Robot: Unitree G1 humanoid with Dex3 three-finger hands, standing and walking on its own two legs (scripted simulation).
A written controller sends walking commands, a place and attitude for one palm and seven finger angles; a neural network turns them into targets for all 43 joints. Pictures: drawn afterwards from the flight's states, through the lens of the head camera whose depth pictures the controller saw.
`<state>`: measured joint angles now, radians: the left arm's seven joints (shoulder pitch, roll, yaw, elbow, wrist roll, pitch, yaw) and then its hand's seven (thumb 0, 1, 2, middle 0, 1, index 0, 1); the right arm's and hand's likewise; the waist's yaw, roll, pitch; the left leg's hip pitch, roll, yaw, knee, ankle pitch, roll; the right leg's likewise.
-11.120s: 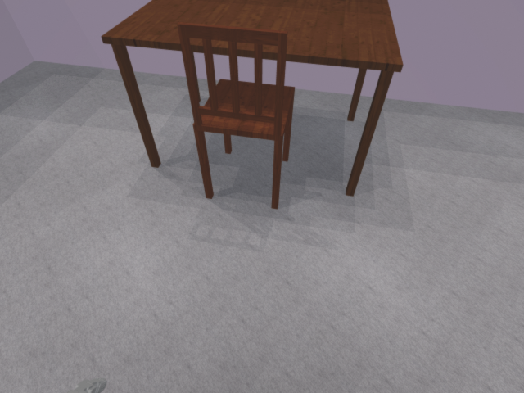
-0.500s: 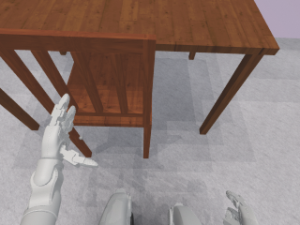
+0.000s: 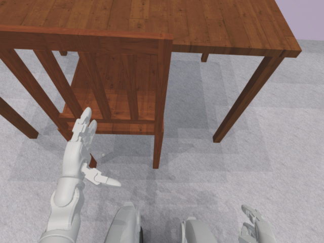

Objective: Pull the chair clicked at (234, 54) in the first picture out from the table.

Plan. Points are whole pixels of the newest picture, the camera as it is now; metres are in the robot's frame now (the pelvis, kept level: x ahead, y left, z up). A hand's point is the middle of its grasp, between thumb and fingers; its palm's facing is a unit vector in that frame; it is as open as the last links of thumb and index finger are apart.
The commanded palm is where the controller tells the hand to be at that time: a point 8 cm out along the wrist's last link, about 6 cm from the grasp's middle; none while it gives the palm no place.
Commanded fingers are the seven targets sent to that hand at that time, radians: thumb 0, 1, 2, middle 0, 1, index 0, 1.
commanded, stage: aim the fingers beside a spindle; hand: left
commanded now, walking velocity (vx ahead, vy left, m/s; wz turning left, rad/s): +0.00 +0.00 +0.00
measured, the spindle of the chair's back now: (98, 90) +0.49 +0.19 +0.03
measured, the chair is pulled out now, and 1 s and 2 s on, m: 0.00 0.00 0.00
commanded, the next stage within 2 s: push the fingers through the gap in 1.66 s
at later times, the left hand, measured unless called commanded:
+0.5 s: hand (88, 138) +0.34 +0.18 +0.04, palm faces +0.08 -0.99 -0.07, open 16.9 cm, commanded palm +0.31 +0.22 +0.02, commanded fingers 0.00 -0.50 0.30 -0.06 -0.08 -0.06 -0.08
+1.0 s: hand (110, 152) +0.33 +0.14 +0.00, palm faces -0.04 -1.00 +0.03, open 16.9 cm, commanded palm +0.32 +0.21 +0.03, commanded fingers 0.00 -0.50 0.30 -0.06 -0.08 -0.06 -0.08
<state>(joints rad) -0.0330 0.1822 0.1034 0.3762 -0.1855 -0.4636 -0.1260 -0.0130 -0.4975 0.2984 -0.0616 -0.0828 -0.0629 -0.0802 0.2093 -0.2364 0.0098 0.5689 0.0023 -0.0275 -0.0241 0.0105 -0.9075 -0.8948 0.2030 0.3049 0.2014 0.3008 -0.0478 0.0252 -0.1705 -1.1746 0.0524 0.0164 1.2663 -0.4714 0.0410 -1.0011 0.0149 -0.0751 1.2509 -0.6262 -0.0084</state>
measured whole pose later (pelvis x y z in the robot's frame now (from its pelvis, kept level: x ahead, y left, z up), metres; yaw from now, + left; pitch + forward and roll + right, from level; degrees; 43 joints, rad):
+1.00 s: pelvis +0.01 -0.01 +0.00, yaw +0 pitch +22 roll -3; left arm -0.08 0.20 0.09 0.43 -0.21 -0.40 -0.16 -0.01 -0.50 0.30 -0.06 -0.08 -0.06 -0.08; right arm 0.21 -0.25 0.01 0.56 0.02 -0.01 -0.02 0.01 -0.91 -0.89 0.20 0.30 0.20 0.30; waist -0.05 0.04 -0.17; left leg -1.18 0.05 0.01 1.26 -0.47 0.03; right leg -1.01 0.02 -0.08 1.25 -0.63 -0.02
